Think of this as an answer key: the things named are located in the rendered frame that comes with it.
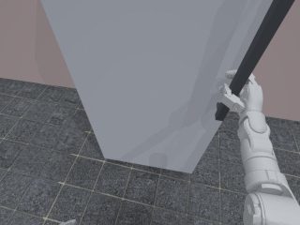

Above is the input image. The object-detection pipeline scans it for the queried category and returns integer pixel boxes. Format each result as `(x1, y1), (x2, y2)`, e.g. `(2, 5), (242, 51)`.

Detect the right robot forearm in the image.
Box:
(237, 111), (300, 207)

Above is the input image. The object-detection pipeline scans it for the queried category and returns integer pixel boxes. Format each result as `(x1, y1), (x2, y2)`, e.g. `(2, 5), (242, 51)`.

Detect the right robot hand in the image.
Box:
(218, 69), (263, 118)

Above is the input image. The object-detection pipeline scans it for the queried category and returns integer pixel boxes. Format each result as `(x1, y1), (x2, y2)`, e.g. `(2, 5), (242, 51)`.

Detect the robot right upper arm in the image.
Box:
(243, 191), (300, 225)

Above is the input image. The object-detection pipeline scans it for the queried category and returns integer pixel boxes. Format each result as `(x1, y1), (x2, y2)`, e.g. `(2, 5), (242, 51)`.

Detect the handle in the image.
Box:
(215, 0), (295, 121)

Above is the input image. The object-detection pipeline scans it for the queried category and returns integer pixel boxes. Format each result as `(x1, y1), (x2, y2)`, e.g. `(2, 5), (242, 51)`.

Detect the fridge door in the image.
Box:
(40, 0), (273, 173)

